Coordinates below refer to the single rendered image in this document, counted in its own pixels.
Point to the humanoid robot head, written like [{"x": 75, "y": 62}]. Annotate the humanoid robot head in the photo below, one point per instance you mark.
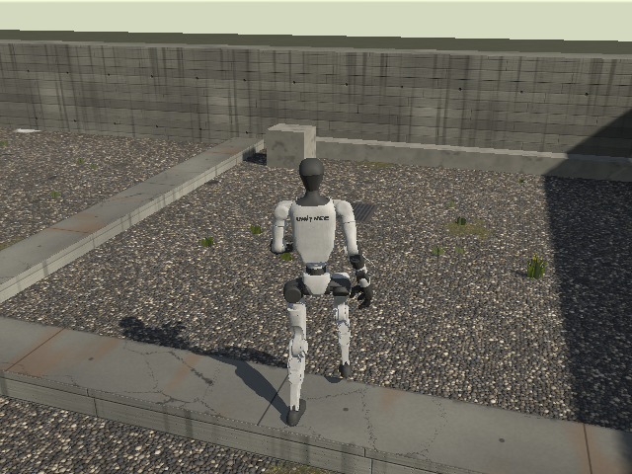
[{"x": 311, "y": 171}]

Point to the right robot forearm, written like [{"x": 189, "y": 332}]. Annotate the right robot forearm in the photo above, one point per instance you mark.
[{"x": 359, "y": 268}]

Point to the robot torso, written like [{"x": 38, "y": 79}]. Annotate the robot torso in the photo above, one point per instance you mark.
[{"x": 314, "y": 237}]

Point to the robot left hand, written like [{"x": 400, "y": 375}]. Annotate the robot left hand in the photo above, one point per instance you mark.
[{"x": 290, "y": 247}]

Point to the robot right upper arm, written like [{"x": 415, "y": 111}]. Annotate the robot right upper arm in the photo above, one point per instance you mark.
[{"x": 345, "y": 210}]

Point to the robot right hand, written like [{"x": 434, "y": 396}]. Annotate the robot right hand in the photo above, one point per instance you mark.
[{"x": 366, "y": 295}]

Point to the robot left upper arm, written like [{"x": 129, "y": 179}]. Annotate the robot left upper arm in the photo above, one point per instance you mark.
[{"x": 282, "y": 211}]

